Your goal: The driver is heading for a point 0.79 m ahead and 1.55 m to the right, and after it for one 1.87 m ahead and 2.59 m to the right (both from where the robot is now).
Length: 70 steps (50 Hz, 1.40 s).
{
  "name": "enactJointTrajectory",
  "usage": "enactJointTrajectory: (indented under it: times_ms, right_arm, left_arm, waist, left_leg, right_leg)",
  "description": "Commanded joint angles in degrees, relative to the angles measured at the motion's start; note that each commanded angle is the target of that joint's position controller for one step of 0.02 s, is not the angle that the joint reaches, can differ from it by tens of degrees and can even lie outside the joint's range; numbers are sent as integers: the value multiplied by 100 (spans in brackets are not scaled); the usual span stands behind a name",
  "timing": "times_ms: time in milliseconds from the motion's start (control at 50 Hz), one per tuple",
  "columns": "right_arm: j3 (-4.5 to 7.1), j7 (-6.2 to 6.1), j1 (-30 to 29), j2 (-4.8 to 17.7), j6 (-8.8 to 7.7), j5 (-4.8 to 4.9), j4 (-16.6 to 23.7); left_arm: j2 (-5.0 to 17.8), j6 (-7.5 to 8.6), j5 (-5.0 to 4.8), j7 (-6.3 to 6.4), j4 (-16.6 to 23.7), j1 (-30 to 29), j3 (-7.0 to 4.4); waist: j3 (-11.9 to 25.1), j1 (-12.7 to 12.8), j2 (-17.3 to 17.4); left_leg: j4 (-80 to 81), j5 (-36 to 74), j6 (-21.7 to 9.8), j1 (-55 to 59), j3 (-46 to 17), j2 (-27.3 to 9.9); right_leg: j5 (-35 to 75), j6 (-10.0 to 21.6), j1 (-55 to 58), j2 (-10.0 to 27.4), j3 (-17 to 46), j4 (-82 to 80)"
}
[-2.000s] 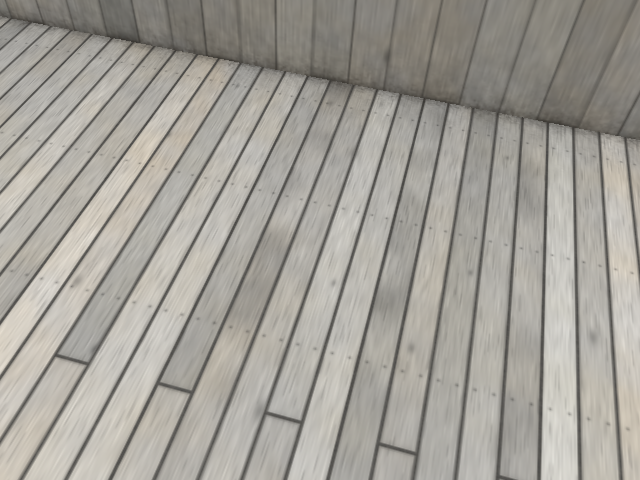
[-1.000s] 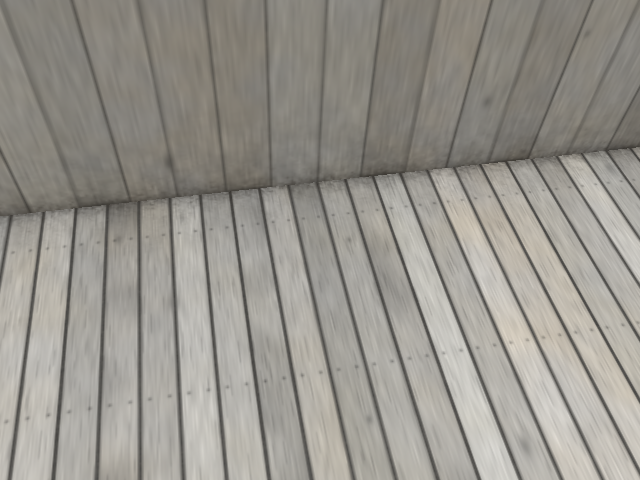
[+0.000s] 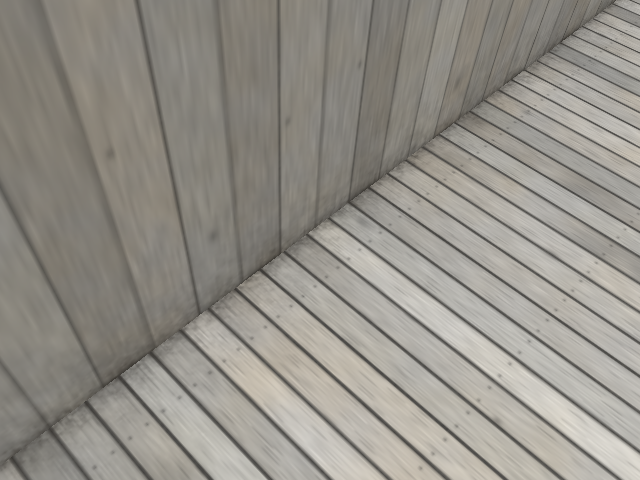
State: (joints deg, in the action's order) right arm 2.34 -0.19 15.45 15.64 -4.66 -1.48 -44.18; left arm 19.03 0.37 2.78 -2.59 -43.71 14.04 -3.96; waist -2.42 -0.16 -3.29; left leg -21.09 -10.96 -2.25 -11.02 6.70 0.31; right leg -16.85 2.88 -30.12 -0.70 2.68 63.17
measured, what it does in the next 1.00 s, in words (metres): walks ahead, turning right: right foot, then left foot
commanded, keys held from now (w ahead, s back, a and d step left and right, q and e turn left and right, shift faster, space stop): w+e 0.14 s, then w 0.50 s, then w+e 0.36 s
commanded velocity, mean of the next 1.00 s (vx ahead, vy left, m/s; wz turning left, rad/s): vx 0.50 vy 0.00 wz -0.33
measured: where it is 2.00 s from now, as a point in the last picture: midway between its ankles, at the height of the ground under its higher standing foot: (496, 295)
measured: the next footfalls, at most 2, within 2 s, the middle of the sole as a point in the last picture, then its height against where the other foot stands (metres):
right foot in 0.32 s outside the picture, level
left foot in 0.80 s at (326, 412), level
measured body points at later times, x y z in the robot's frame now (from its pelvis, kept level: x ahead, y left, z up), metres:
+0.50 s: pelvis +0.28 -0.08 +0.00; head +0.31 -0.10 +0.45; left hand +0.43 +0.16 -0.12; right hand +0.29 -0.34 -0.14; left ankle +0.26 +0.09 -0.65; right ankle +0.28 -0.14 -0.74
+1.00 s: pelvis +0.54 -0.11 +0.00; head +0.56 -0.10 +0.45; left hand +0.71 +0.11 -0.13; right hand +0.51 -0.39 -0.11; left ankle +0.58 -0.01 -0.74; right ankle +0.47 -0.23 -0.67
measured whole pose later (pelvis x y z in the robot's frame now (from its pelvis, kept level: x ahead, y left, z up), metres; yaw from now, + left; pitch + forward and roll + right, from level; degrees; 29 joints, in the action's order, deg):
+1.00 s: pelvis +0.54 -0.11 +0.00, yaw -20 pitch +0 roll +1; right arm 2.8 -1.3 15.8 13.6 -5.3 -1.9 -49.6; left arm 17.1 1.0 1.5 -2.0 -50.4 12.6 -2.3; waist -2.4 -0.7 -3.1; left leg -16.9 -8.5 -1.0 -8.3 8.4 -1.4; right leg -15.2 5.2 -26.6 0.1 2.8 60.4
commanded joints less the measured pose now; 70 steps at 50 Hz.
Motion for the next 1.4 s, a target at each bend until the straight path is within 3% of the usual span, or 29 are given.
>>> enactJointTrajectory:
  times_ms: [20, 200, 260, 300, 320, 340, 360, 380, 420, 440, 540, 640, 700, 760, 800, 820, 840, 860, 900, 940, 1100, 1200, 1240, 1280, 1300, 1320, 1340, 1360, 1400]
  right_arm:
    - [164, 38, 198, 627, -173, 58, 129]
    - [174, 7, 921, 632, -108, 59, -354]
    - [186, -35, 1081, 814, 20, 46, -524]
    - [197, -65, 1114, 978, 90, 42, -562]
    - [158, -71, 991, 903, 109, 74, -474]
    - [9, 13, 1193, 339, 65, 255, -116]
    - [80, 50, 1084, 471, 74, 182, 6]
    - [146, 23, 441, 671, 96, 148, 66]
    - [48, 43, 381, 374, 70, 220, -54]
    - [46, 51, 539, 345, 160, 120, -150]
    - [92, 192, 205, 185, 410, -146, -133]
    - [-7, 160, -1029, 80, 344, 38, 189]
    - [-3, 103, -1343, 209, 289, 36, 325]
    - [108, 98, -1009, 403, 116, -59, 263]
    - [197, -34, 195, 566, -32, -117, -111]
    - [304, -149, 1140, 1022, -86, -253, -181]
    - [490, -125, 1237, 1683, -62, -285, -199]
    - [374, -125, 859, 1039, -4, -187, -219]
    - [233, -103, 230, 522, -6, -134, -187]
    - [151, -154, 211, 317, -64, -55, -290]
    - [172, -87, 395, 400, -290, 93, -564]
    - [256, -223, 684, 746, -117, 122, -717]
    - [281, -243, 678, 859, 37, 57, -723]
    - [341, -163, 632, 1039, 182, 59, -641]
    - [294, -116, 554, 913, 214, 21, -481]
    - [86, 21, 602, 97, 182, -2, 14]
    - [147, 33, 184, 492, 133, -67, 143]
    - [179, 22, -292, 649, 100, 36, 175]
    - [106, -71, -54, 503, 104, 133, -90]
  left_arm:
    - [105, -27, 25, -106, 468, -136, 1]
    - [-143, 20, 41, -298, 1027, -1787, 207]
    - [-88, 67, 95, -225, 928, -1671, 210]
    - [153, 173, 127, -134, 575, -656, 103]
    - [347, 236, 170, -56, 230, 320, 8]
    - [905, 245, 295, 61, 146, 980, -143]
    - [1173, 221, 83, 164, 171, 974, -237]
    - [1085, 229, -16, 240, 191, 677, -238]
    - [446, 346, -67, 266, 20, 282, -75]
    - [261, 397, -100, 256, -27, 140, -2]
    - [344, 586, -272, 207, -273, 265, 32]
    - [396, 590, -252, 227, -554, 505, 46]
    - [538, 589, -262, 250, -781, 743, 0]
    - [568, 534, -277, 250, -814, 622, 16]
    - [667, 509, -201, 222, -795, 584, 7]
    - [329, 527, -223, 243, -603, 474, 134]
    - [-180, 478, -445, 245, -527, 1105, 226]
    - [371, 371, -261, 262, -637, 603, 122]
    - [301, 314, -251, 188, -497, 182, 104]
    - [136, 151, -97, 97, -412, -33, 114]
    - [-255, 15, -52, -177, 151, -1210, 195]
    - [-52, -35, 109, -298, 416, -1675, 99]
    - [-15, -19, 92, -274, 407, -1477, 60]
    - [135, 138, 82, -149, 158, -322, -53]
    - [504, 204, 133, -28, -189, 789, -221]
    - [1196, 177, 135, 103, -36, 699, -363]
    - [1377, 120, -12, 209, 211, 717, -407]
    - [1104, 90, -68, 256, 139, 641, -376]
    - [559, 209, -90, 266, 137, 223, -247]
  waist:
    - [152, 9, 891]
    - [-361, -325, 845]
    - [-221, -156, 909]
    - [519, 329, 1019]
    - [1072, 813, 774]
    - [1993, 876, -267]
    - [2415, 693, -737]
    - [1726, 681, -148]
    - [685, 234, 107]
    - [493, -9, 59]
    - [253, -221, -151]
    - [-236, 94, -219]
    - [-348, 192, -76]
    - [-242, -3, 71]
    - [585, -505, 404]
    - [1352, -910, 883]
    - [1812, -570, 2312]
    - [1336, -509, 1058]
    - [555, -294, 495]
    - [144, -192, 750]
    - [-202, -91, 1023]
    - [-403, -135, 1062]
    - [-226, -51, 1044]
    - [581, 443, 911]
    - [1231, 925, 258]
    - [1653, 545, -1561]
    - [1948, 643, -1071]
    - [1446, 653, -184]
    - [705, 182, 262]
  left_leg:
    - [1159, 1565, -608, 620, -972, -1595]
    - [1287, 2038, -389, 1068, 169, -1521]
    - [607, 3993, -359, 1565, 361, -1664]
    - [-915, 5157, -337, 1478, 545, -1681]
    - [-2215, 4343, -257, 704, 674, -1513]
    - [-4349, 1500, -46, -1378, 726, -998]
    - [-5878, -2005, 41, -2550, 62, -9]
    - [-5951, -1356, -65, -2963, -685, -324]
    - [-4946, -870, -103, -2414, -753, -663]
    - [-4595, -875, -58, -2070, -757, -713]
    - [-3489, -135, 159, -1812, -513, -541]
    - [-1591, 959, 330, -1702, -326, -460]
    - [-1058, 1106, 264, -1605, -465, -431]
    - [-812, 724, 54, -1313, -505, -316]
    - [-277, 488, -168, 349, -364, -118]
    - [-75, -286, -530, 1686, -1618, -1355]
    - [605, -231, -1330, 2878, -4061, -2766]
    - [685, -701, -1141, 2412, -3710, -2508]
    - [1037, -512, -884, 1595, -2450, -2127]
    - [1357, 75, -700, 1041, -1652, -1870]
    - [1544, 1510, -440, 374, 340, -1505]
    - [1098, 2167, -258, 1119, 611, -1905]
    - [364, 3324, -199, 1399, 796, -1940]
    - [-1551, 4000, -151, 1083, 930, -1786]
    - [-3374, 2789, 9, 41, 1044, -1534]
    - [-5363, -2013, 338, -2545, 823, -628]
    - [-6105, -2108, 289, -3112, -472, -246]
    - [-6051, -1348, 183, -3257, -836, -533]
    - [-5134, -737, 170, -2587, -847, -879]
  right_leg:
    - [526, -70, -920, 341, 172, 7]
    - [1406, 200, -608, 265, -580, -2508]
    - [670, 468, 20, -86, -827, -2998]
    - [249, 732, 1415, -435, -806, -3264]
    - [371, 890, 2835, -287, -498, -3539]
    - [-569, 1435, 4932, 1434, 1799, -3604]
    - [131, 1873, 5265, 2492, 4192, -4436]
    - [1307, 1624, 4748, 2216, 3145, -4452]
    - [3130, 1226, 3258, 1643, 1531, -4506]
    - [3346, 1065, 2790, 1418, 1157, -4643]
    - [3298, 973, 2237, 1053, 549, -5227]
    - [2147, 886, 2109, 781, 285, -5597]
    - [2011, 996, 2451, 1028, 646, -5546]
    - [3173, 958, 2885, 1179, 883, -4919]
    - [4508, 734, 2707, 641, 522, -3160]
    - [3182, 575, 1738, 256, 293, -1563]
    - [-968, 308, -66, -827, -1, 100]
    - [-992, 453, -491, -315, 632, 394]
    - [-256, 426, -509, 147, 407, 169]
    - [106, 265, -391, 325, 291, 2]
    - [1401, 16, -20, 415, -291, -1941]
    - [1038, 249, -139, 375, -536, -2677]
    - [403, 433, 196, 126, -721, -2889]
    - [229, 708, 1648, -363, -849, -3168]
    - [-325, 959, 3088, -132, -182, -3519]
    - [-1461, 1530, 4604, 1527, 2703, -4144]
    - [-845, 1704, 4601, 1880, 4220, -4934]
    - [139, 1509, 4320, 1740, 3231, -4725]
    - [1798, 1150, 3117, 1303, 2157, -4623]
